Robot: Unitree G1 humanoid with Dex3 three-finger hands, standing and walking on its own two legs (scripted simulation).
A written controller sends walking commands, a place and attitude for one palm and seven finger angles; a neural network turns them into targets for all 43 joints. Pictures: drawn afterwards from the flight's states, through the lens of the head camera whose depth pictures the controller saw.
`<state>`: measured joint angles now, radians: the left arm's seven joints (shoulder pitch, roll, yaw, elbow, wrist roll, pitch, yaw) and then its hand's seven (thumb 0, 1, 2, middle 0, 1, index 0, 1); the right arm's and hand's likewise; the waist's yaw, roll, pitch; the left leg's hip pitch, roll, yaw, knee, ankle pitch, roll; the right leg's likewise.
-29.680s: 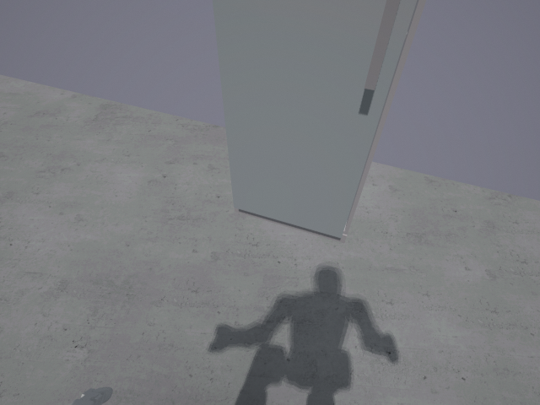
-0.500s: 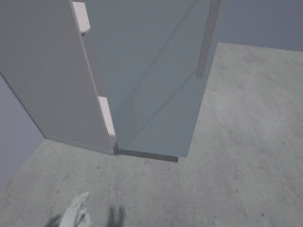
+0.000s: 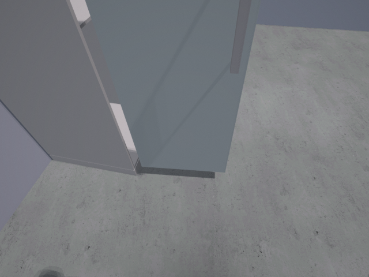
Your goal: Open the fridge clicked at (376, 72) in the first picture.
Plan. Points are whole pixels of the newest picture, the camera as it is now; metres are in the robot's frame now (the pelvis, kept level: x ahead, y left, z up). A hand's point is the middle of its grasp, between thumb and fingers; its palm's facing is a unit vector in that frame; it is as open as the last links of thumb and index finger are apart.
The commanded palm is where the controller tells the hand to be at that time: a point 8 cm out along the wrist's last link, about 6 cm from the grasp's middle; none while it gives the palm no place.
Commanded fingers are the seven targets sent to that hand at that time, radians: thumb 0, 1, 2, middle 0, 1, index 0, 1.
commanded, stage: let the arm hang, fingers relaxed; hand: right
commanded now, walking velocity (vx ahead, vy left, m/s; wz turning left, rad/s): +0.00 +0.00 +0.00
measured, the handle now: (243, 7) +0.73 -0.11 +0.23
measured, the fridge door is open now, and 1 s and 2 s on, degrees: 83 83 83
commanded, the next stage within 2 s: look to check the result in 0.74 s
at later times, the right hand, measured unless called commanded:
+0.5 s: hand out of the picture +0.08 -0.24 -0.15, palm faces -0.02 +0.94 -0.33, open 7.4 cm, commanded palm none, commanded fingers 0.00 -0.90 -0.90 0.20 0.30 0.20 0.30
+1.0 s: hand out of the picture +0.12 -0.22 -0.15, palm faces -0.05 +0.95 -0.32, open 7.4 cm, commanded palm none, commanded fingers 0.00 -0.90 -0.90 0.20 0.30 0.20 0.30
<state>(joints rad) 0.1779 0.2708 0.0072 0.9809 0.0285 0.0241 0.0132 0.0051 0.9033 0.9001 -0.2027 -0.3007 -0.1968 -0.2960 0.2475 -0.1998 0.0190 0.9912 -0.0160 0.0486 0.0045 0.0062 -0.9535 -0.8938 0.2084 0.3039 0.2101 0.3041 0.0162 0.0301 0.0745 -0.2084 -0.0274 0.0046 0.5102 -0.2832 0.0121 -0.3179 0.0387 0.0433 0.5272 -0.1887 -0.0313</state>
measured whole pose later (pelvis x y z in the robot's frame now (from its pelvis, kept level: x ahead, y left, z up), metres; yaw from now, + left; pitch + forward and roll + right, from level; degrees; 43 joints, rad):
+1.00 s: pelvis +0.04 +0.01 +0.01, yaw +1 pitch -1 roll +0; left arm 0.10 0.33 0.01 1.12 0.02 0.00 0.02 0.00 0.90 0.90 -0.20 -0.30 -0.20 -0.30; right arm 0.10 -0.31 0.00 1.12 -0.01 -0.01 0.00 0.00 -0.90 -0.90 0.20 0.30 0.21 0.30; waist 0.01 -0.01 0.06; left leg -0.07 -0.03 -0.01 0.33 -0.24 0.03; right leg -0.17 0.03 0.03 0.34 -0.15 -0.01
